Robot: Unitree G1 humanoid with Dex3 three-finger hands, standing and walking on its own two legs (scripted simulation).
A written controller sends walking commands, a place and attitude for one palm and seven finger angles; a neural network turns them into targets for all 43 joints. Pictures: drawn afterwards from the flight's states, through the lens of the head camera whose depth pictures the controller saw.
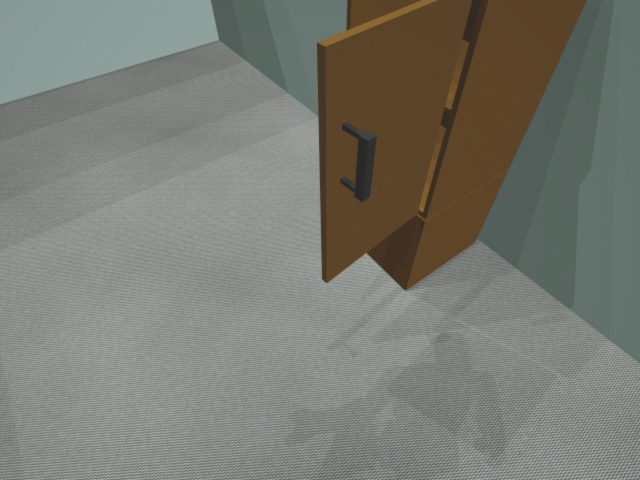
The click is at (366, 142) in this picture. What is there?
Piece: cupboard door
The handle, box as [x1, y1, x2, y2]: [340, 122, 376, 201]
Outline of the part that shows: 346,122 342,124 342,129 358,139 356,180 354,184 345,177 341,178 340,182 355,193 355,197 363,201 369,196 376,136 367,130 365,132 362,132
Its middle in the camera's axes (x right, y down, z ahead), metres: +0.06 -0.14 +0.70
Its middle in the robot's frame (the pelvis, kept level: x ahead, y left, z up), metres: +0.62 -0.03 +0.03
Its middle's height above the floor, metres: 0.81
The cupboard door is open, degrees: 96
